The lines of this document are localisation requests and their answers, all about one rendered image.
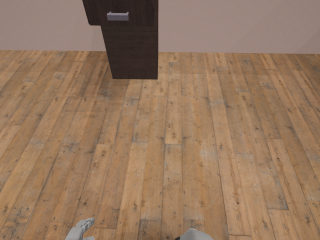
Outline robot right thigh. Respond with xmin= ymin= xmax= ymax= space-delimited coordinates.
xmin=179 ymin=230 xmax=213 ymax=240

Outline handle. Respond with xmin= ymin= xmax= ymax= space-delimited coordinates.
xmin=107 ymin=11 xmax=129 ymax=21

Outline robot left hand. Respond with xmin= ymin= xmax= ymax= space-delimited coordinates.
xmin=65 ymin=217 xmax=95 ymax=240

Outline cabinet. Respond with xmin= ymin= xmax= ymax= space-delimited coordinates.
xmin=100 ymin=0 xmax=159 ymax=80

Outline drawer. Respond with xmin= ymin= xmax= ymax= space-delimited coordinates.
xmin=82 ymin=0 xmax=155 ymax=27

